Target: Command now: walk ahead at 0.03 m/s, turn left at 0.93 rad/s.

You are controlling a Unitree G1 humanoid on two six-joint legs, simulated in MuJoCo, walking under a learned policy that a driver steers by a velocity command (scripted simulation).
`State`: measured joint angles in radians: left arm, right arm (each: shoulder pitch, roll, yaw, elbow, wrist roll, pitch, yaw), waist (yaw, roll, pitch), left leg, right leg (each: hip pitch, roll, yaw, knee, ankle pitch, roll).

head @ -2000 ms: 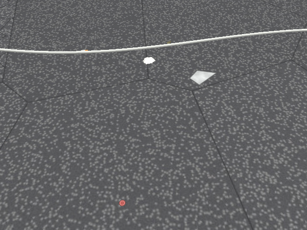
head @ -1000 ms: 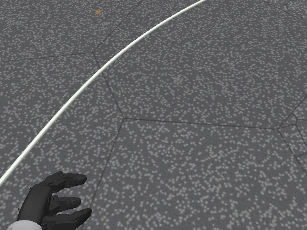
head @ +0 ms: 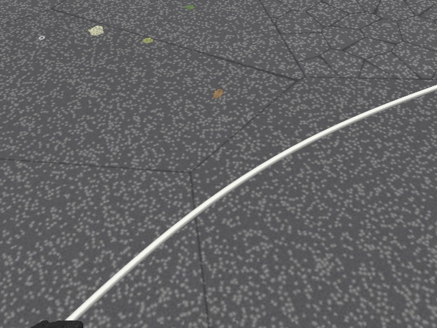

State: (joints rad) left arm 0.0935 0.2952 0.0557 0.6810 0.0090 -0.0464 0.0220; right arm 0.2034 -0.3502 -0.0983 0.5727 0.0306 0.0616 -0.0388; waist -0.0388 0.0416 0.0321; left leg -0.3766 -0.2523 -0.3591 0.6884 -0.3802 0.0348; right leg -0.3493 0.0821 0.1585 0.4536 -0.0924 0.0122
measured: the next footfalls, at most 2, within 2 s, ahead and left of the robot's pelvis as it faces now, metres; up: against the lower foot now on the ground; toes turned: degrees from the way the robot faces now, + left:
left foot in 0.46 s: +0.00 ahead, +0.14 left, +0.00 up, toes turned +32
right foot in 0.90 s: +0.19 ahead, +0.03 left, +0.00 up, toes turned +61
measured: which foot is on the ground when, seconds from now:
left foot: up 0.00-0.44, down 0.46-0.90, up 0.92-1.00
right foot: down 0.00-0.46, up 0.48-0.88, down 0.90-1.00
